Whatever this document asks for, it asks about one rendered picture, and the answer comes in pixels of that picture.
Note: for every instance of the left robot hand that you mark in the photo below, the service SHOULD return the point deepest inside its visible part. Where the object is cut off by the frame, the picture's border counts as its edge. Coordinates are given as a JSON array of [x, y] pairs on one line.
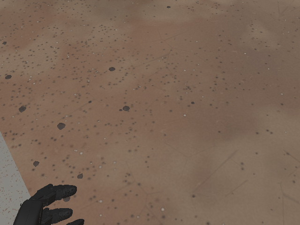
[[31, 211]]

